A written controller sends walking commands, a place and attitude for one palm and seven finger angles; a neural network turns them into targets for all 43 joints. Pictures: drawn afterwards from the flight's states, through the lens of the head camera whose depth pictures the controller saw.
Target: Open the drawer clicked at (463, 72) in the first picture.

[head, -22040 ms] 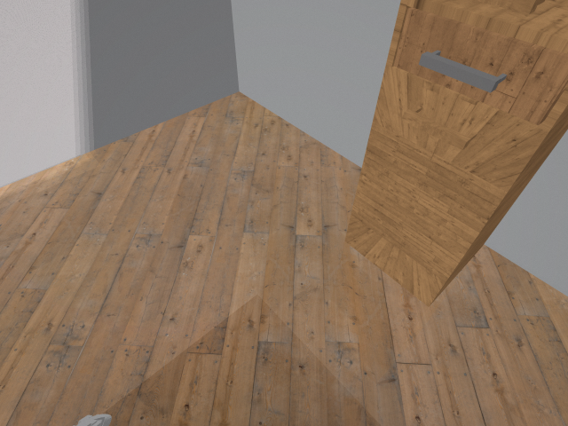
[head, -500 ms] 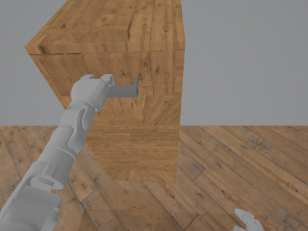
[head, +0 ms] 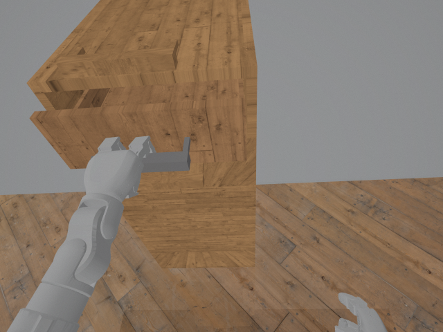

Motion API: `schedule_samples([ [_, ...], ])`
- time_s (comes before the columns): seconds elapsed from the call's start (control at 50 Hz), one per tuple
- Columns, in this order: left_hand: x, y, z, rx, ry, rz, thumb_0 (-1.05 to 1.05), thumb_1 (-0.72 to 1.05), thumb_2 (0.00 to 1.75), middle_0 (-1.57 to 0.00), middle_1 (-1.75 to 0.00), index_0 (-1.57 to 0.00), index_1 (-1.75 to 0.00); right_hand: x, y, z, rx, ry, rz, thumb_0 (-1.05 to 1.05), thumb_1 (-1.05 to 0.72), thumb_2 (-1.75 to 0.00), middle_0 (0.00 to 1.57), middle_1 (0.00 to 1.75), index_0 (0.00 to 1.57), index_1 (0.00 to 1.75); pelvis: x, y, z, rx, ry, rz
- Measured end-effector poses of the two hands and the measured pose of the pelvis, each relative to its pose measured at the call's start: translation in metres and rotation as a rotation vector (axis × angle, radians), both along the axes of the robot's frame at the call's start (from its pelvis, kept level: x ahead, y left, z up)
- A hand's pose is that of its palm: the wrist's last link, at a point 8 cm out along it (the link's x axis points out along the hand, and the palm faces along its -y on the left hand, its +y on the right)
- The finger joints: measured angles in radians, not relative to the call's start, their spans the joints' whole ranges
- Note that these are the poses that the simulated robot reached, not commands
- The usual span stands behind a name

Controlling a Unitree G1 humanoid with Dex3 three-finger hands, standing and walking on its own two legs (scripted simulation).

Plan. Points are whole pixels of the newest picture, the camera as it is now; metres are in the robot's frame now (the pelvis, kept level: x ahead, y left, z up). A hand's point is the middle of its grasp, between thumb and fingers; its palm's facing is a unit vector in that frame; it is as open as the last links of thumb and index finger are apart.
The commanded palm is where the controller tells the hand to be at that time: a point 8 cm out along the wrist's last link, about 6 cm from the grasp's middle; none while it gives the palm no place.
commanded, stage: pull the drawer open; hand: left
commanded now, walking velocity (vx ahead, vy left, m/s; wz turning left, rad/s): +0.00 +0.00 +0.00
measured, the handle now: (142, 153) +0.40 +0.18 +0.12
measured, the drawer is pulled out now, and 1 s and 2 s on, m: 0.07 0.20 0.29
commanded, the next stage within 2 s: open the thumb to release the handle in 1.94 s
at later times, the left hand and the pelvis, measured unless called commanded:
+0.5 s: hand (126, 197) +0.31 +0.19 +0.10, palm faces +0.03 -0.08 -1.00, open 6.0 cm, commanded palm +0.27 +0.19 +0.16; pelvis -0.02 -0.01 +0.00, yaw +3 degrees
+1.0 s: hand (112, 252) +0.22 +0.18 +0.10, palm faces +0.08 -0.15 -0.99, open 6.1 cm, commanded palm +0.17 +0.19 +0.16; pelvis -0.01 -0.01 +0.00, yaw +0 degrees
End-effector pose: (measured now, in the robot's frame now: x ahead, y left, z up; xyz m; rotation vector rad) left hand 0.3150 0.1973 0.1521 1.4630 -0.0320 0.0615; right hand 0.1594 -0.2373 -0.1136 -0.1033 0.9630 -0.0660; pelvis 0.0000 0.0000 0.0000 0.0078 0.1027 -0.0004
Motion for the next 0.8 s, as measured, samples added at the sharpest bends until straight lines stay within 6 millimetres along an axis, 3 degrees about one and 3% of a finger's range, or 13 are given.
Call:
schedule_samples([
  [0.1, -0.023, -0.002, 0.0, -0.006, -0.006, 0.004, 0.03, 0.7, 0.79, -0.26, -1.35, -0.37, -1.28, 0.039, 0.017, 0.011, 0.017, -0.087, 0.073, 0.01, -0.91, -0.9, 0.2, 0.3, 0.19, 0.3, 0.002, 0.0, 0.0, 0.0, -0.015, 0.013],
  [0.16, -0.027, -0.002, 0.0, 0.006, -0.009, 0.009, 0.03, 0.69, 0.8, -0.28, -1.35, -0.37, -1.29, 0.057, 0.028, 0.015, 0.009, -0.113, 0.124, 0.01, -0.91, -0.9, 0.2, 0.3, 0.2, 0.3, -0.001, -0.001, -0.001, 0.001, -0.026, 0.034],
  [0.28, -0.025, -0.003, 0.003, 0.025, 0.015, 0.026, 0.02, 0.67, 0.81, -0.31, -1.35, -0.38, -1.32, 0.071, 0.047, 0.023, 0.024, -0.156, 0.168, 0.01, -0.91, -0.9, 0.2, 0.3, 0.2, 0.3, -0.007, -0.006, -0.001, 0.003, -0.04, 0.049],
  [0.42, -0.024, -0.003, 0.004, 0.028, 0.035, 0.028, 0.02, 0.66, 0.8, -0.34, -1.35, -0.39, -1.32, 0.052, 0.046, 0.02, 0.023, -0.135, 0.167, 0.01, -0.91, -0.9, 0.2, 0.3, 0.2, 0.3, -0.015, -0.011, -0.001, 0.006, -0.053, 0.049],
  [0.58, -0.028, -0.003, 0.004, 0.019, 0.033, 0.019, 0.03, 0.68, 0.78, -0.31, -1.35, -0.37, -1.31, 0.008, 0.017, 0.006, 0.005, -0.062, 0.087, 0.01, -0.91, -0.9, 0.2, 0.3, 0.2, 0.3, -0.022, -0.012, -0.001, 0.008, -0.054, 0.024],
  [0.7, -0.047, -0.003, 0.002, -0.012, 0.006, 0.006, 0.04, 0.7, 0.76, -0.27, -1.35, -0.36, -1.29, -0.013, -0.004, 0.003, -0.009, -0.035, 0.03, 0.01, -0.91, -0.9, 0.2, 0.3, 0.2, 0.3, -0.019, -0.011, 0.0, 0.009, -0.051, -0.003],
  [0.8, -0.072, -0.004, 0.0, -0.023, -0.011, 0.002, 0.04, 0.7, 0.77, -0.26, -1.35, -0.35, -1.28, -0.009, -0.01, 0.004, -0.012, -0.044, 0.027, 0.01, -0.91, -0.9, 0.2, 0.3, 0.2, 0.3, -0.016, -0.009, 0.0, 0.007, -0.05, -0.011],
])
